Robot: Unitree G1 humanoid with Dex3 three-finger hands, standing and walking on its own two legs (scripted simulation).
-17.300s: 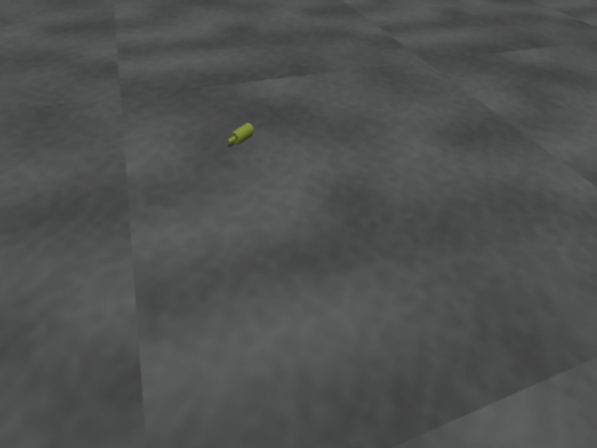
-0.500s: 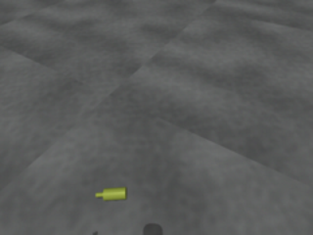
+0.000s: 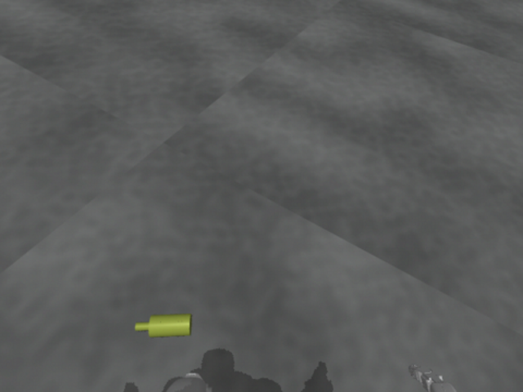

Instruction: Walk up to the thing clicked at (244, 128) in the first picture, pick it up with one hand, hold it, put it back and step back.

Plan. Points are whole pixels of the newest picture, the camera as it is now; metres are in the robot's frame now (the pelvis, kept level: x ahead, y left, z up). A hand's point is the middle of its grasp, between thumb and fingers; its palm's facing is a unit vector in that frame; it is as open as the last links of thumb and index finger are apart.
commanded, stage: walk up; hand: left
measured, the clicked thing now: (163, 325) +0.41 +0.29 -0.71
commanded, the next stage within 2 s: none
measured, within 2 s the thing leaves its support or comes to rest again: neither
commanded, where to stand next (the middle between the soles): +0.08 +0.02 m, yaw +5 degrees
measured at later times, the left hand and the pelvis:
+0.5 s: hand out of the picture +0.08 +0.26 -0.14, palm faces +0.01 -0.94 -0.35, open 7.4 cm; pelvis +0.01 +0.00 +0.01, yaw +2 degrees
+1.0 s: hand out of the picture +0.10 +0.27 -0.13, palm faces +0.04 -0.93 -0.37, open 7.4 cm; pelvis +0.03 +0.00 +0.02, yaw +2 degrees
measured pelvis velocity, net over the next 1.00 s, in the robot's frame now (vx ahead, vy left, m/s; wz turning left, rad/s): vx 0.03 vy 0.00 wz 0.04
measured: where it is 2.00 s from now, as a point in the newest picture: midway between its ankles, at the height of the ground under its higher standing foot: outside the picture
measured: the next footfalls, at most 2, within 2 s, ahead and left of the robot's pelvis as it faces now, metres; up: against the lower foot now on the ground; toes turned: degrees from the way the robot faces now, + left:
right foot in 0.04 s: +0.02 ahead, -0.14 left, +0.00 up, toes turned +2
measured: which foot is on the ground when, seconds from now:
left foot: down 0.00-1.00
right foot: up 0.00-0.02, down 0.04-1.00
